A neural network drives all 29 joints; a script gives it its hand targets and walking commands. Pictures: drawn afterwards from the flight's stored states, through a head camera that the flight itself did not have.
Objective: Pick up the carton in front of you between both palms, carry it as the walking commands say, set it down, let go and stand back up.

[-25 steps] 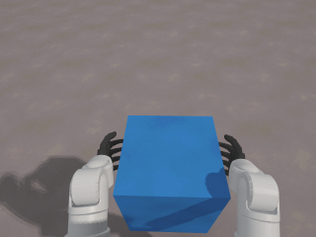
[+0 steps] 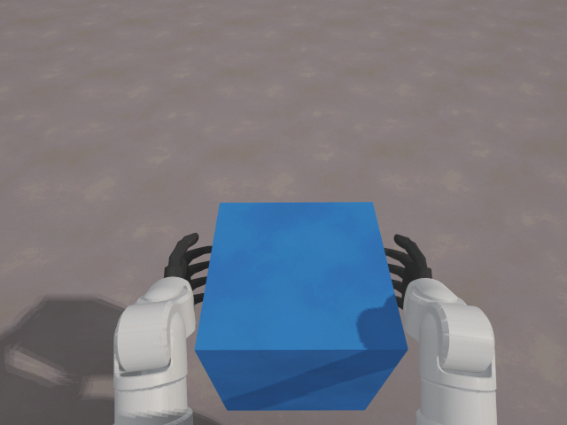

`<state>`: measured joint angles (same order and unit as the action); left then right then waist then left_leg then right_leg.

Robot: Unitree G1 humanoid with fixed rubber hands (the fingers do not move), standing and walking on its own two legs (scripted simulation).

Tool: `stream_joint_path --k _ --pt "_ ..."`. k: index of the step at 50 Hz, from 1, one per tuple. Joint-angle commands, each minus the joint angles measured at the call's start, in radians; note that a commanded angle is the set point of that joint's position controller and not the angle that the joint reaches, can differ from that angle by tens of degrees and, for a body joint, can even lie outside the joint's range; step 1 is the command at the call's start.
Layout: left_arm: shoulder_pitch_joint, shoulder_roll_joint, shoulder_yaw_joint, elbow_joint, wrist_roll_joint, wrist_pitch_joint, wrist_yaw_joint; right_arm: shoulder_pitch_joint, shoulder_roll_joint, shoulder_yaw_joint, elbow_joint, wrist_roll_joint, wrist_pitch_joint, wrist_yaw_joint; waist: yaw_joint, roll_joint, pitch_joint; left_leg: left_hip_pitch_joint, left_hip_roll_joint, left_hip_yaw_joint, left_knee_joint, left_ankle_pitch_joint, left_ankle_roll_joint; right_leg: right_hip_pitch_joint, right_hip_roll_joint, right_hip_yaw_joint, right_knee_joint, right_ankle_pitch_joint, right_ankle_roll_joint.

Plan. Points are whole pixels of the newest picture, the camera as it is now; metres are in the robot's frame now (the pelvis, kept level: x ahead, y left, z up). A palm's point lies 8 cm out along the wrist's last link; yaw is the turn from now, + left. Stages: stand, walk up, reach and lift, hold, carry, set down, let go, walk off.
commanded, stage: carry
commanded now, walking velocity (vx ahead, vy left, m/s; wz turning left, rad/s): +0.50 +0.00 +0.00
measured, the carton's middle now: (296, 311) +0.27 +0.00 +0.00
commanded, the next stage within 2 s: none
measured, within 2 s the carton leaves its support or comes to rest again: neither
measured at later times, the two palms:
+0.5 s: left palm (225, 128) +0.60 +0.13 +0.08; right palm (379, 130) +0.62 -0.17 +0.07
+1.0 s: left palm (223, 59) +0.85 +0.16 +0.09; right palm (350, 57) +0.86 -0.13 +0.10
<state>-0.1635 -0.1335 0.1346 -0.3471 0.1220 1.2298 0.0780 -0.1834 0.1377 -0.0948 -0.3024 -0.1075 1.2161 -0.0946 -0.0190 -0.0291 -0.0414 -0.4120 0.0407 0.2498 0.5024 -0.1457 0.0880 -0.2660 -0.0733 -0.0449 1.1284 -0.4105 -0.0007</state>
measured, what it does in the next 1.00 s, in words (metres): walks ahead: right foot, then left foot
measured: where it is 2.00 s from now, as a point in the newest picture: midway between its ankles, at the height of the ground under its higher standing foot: (288, 322)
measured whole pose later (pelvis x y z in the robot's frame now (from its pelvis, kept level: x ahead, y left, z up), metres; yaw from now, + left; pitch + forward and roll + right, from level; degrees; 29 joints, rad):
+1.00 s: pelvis +0.59 +0.00 +0.01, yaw +1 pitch +3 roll +1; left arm -0.17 -0.13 0.13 -0.37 0.13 1.22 0.07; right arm -0.18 0.14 -0.09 -0.33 -0.11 1.21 -0.09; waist 0.00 -0.05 -0.06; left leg -0.36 0.02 0.22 0.45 -0.14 0.07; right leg -0.15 -0.07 -0.10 0.50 -0.43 0.03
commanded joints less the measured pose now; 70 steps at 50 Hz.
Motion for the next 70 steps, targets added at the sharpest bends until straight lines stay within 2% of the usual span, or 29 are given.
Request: stream_joint_path --k 1,4,10,13,17,20,21,22,23,24,25,26,27,29,33,36,40,42,43,44,45,46,48,51,52,54,60,67,70 --pt "-0.462 -0.934 -0.763 -0.066 -0.415 -0.021 -0.256 -0.429 0.969 0.697 -0.091 0.411 -0.02 0.267 0.009 0.088 -0.339 0.488 0.294 -0.393 -0.263 0.192 0.039 -0.313 -0.066 0.059 0.065 0.112 -0.023" --pt "-0.408 -0.96 -0.769 -0.047 -0.397 -0.047 -0.244 -0.4 0.973 0.702 -0.099 0.418 -0.034 0.276 0.011 0.145 -0.322 0.454 0.253 -0.286 -0.324 0.094 0.027 -0.311 -0.055 -0.002 -0.059 0.189 -0.003" --pt "-0.398 -0.916 -0.779 -0.092 -0.394 -0.045 -0.228 -0.369 0.901 0.697 -0.135 0.415 -0.031 0.281 0.005 0.159 -0.21 0.52 0.211 -0.184 -0.367 0.183 0.038 -0.426 -0.051 -0.08 -0.348 0.331 0.033" --pt "-0.387 -0.871 -0.771 -0.096 -0.398 -0.021 -0.228 -0.343 0.851 0.679 -0.127 0.396 -0.013 0.27 0.002 0.156 -0.153 0.534 0.195 -0.14 -0.358 0.268 0.038 -0.412 -0.03 -0.116 -0.479 0.378 0.026" --pt "-0.409 -0.835 -0.761 -0.087 -0.406 0.006 -0.237 -0.344 0.819 0.666 -0.107 0.379 0.01 0.259 -0.003 0.181 -0.08 0.551 0.205 -0.105 -0.339 0.399 0.015 -0.33 0.0 -0.157 -0.627 0.419 -0.015" --pt "-0.398 -0.833 -0.742 -0.064 -0.407 0.013 -0.242 -0.376 0.822 0.673 -0.111 0.38 0.019 0.257 0.02 0.193 -0.167 0.545 0.181 -0.03 -0.101 0.656 -0.032 -0.051 0.078 -0.227 -0.685 0.354 -0.037" --pt "-0.39 -0.834 -0.73 -0.051 -0.403 0.012 -0.244 -0.382 0.822 0.679 -0.11 0.381 0.022 0.258 0.035 0.139 -0.232 0.448 0.138 -0.004 0.091 0.593 -0.059 0.154 0.09 -0.23 -0.707 0.301 -0.034" --pt "-0.382 -0.832 -0.719 -0.039 -0.395 0.012 -0.248 -0.396 0.825 0.686 -0.11 0.385 0.023 0.259 0.05 0.016 -0.318 0.243 0.102 -0.03 0.338 0.329 -0.082 0.366 -0.098 0.03 -0.753 0.111 -0.061" --pt "-0.386 -0.839 -0.712 -0.001 -0.398 0.0 -0.253 -0.413 0.842 0.706 -0.137 0.393 0.026 0.259 0.05 -0.281 -0.395 -0.098 -0.035 -0.093 0.648 -0.109 -0.127 0.606 -0.351 0.503 -0.86 0.049 -0.211" --pt "-0.362 -0.882 -0.716 0.001 -0.402 -0.009 -0.256 -0.433 0.859 0.711 -0.13 0.396 0.018 0.263 0.044 -0.26 -0.368 -0.196 -0.042 -0.218 0.793 -0.316 -0.102 0.569 -0.349 0.546 -0.918 0.287 -0.225" --pt "-0.377 -0.909 -0.72 -0.016 -0.412 -0.018 -0.259 -0.437 0.896 0.717 -0.113 0.4 0.004 0.265 0.042 -0.18 -0.354 -0.215 0.011 -0.256 0.844 -0.294 -0.076 0.522 -0.331 0.385 -0.863 0.537 -0.207" --pt "-0.392 -0.941 -0.729 -0.029 -0.416 -0.029 -0.259 -0.433 0.927 0.721 -0.107 0.402 -0.01 0.267 0.037 -0.057 -0.358 -0.192 0.051 -0.269 0.799 -0.249 -0.065 0.463 -0.305 0.261 -0.825 0.743 -0.177" --pt "-0.407 -0.963 -0.738 -0.042 -0.419 -0.039 -0.26 -0.427 0.957 0.729 -0.103 0.406 -0.023 0.267 0.033 -0.008 -0.347 -0.173 0.073 -0.259 0.722 -0.206 -0.067 0.413 -0.279 0.164 -0.826 0.82 -0.143" --pt "-0.394 -0.98 -0.742 -0.055 -0.424 -0.056 -0.264 -0.39 0.989 0.743 -0.098 0.397 -0.046 0.26 0.029 -0.051 -0.354 -0.119 0.067 -0.215 0.598 -0.155 -0.087 0.363 -0.235 0.051 -0.839 0.862 -0.103" --pt "-0.33 -0.955 -0.744 -0.065 -0.429 -0.073 -0.281 -0.313 0.994 0.756 -0.107 0.367 -0.077 0.236 0.022 -0.124 -0.325 -0.108 0.02 -0.138 0.334 -0.093 -0.117 0.351 -0.188 -0.077 -0.841 0.996 -0.105" --pt "-0.317 -0.921 -0.74 -0.098 -0.424 -0.073 -0.284 -0.335 0.965 0.77 -0.17 0.379 -0.075 0.228 0.025 -0.152 -0.294 -0.056 -0.003 -0.101 0.163 0.013 -0.115 0.331 -0.167 -0.135 -0.833 1.021 -0.099" --pt "-0.302 -0.853 -0.723 -0.123 -0.395 -0.049 -0.265 -0.355 0.886 0.764 -0.208 0.402 -0.036 0.235 0.031 -0.137 -0.258 0.051 -0.012 -0.073 0.004 0.158 -0.104 0.302 -0.151 -0.156 -0.768 0.869 -0.074" --pt "-0.306 -0.817 -0.716 -0.109 -0.38 -0.029 -0.257 -0.343 0.852 0.746 -0.185 0.399 -0.012 0.244 0.019 -0.075 -0.229 0.191 0.0 -0.051 -0.185 0.328 -0.105 0.235 -0.121 -0.167 -0.666 0.725 -0.026" --pt "-0.311 -0.798 -0.713 -0.096 -0.373 -0.019 -0.252 -0.343 0.829 0.731 -0.168 0.393 0.001 0.249 0.02 -0.042 -0.242 0.324 0.063 -0.101 -0.18 0.477 -0.099 0.155 -0.105 -0.151 -0.622 0.604 0.002" --pt "-0.329 -0.782 -0.714 -0.091 -0.371 -0.006 -0.249 -0.351 0.807 0.714 -0.142 0.391 0.01 0.253 0.021 0.073 -0.297 0.478 0.209 -0.231 -0.066 0.905 -0.05 0.056 -0.062 -0.129 -0.535 0.318 0.034" --pt "-0.343 -0.776 -0.725 -0.093 -0.371 0.009 -0.246 -0.327 0.805 0.695 -0.096 0.383 0.012 0.257 0.012 0.171 -0.348 0.591 0.299 -0.324 -0.026 1.035 0.049 -0.038 -0.029 -0.065 -0.509 0.05 0.052" --pt "-0.368 -0.782 -0.734 -0.095 -0.38 0.015 -0.247 -0.305 0.821 0.681 -0.074 0.384 0.009 0.259 0.009 0.221 -0.359 0.567 0.314 -0.359 -0.075 0.968 0.083 -0.052 -0.005 -0.056 -0.493 -0.078 0.046" --pt "-0.42 -0.826 -0.752 -0.082 -0.399 0.013 -0.253 -0.334 0.87 0.669 -0.054 0.381 0.002 0.259 0.015 0.196 -0.368 0.526 0.279 -0.335 -0.103 0.765 0.067 -0.028 -0.011 -0.017 -0.602 -0.114 0.03" --pt "-0.453 -0.881 -0.77 -0.038 -0.409 -0.014 -0.263 -0.363 0.924 0.673 -0.02 0.369 -0.023 0.264 0.017 0.155 -0.377 0.411 0.187 -0.223 -0.096 0.442 -0.02 0.119 -0.033 -0.032 -0.768 0.165 0.034" --pt "-0.442 -0.901 -0.777 -0.017 -0.405 -0.024 -0.264 -0.369 0.93 0.68 -0.016 0.366 -0.032 0.267 0.016 0.11 -0.359 0.395 0.161 -0.185 -0.074 0.426 -0.033 0.108 -0.066 -0.018 -0.74 0.252 0.038" --pt "-0.433 -0.904 -0.772 0.028 -0.392 -0.045 -0.268 -0.368 0.935 0.689 0.021 0.357 -0.054 0.27 0.013 0.052 -0.345 0.367 0.141 -0.178 -0.016 0.53 -0.029 0.129 -0.077 -0.032 -0.669 0.423 0.04" --pt "-0.371 -0.88 -0.722 0.133 -0.314 -0.169 -0.267 -0.369 0.901 0.69 0.072 0.315 -0.163 0.277 0.019 0.027 -0.352 0.358 0.136 -0.171 0.071 0.691 -0.011 0.103 -0.069 -0.041 -0.626 0.551 0.038" --pt "-0.341 -0.815 -0.662 0.172 -0.246 -0.289 -0.26 -0.348 0.848 0.651 0.118 0.253 -0.279 0.269 0.018 -0.002 -0.333 0.288 0.119 -0.159 0.081 0.476 -0.028 0.148 -0.092 -0.021 -0.628 0.659 0.021" --pt "-0.342 -0.776 -0.613 0.218 -0.202 -0.344 -0.255 -0.34 0.807 0.591 0.172 0.199 -0.334 0.262 0.019 -0.002 -0.311 0.276 0.118 -0.157 0.074 0.409 -0.034 0.134 -0.095 -0.015 -0.635 0.632 0.013"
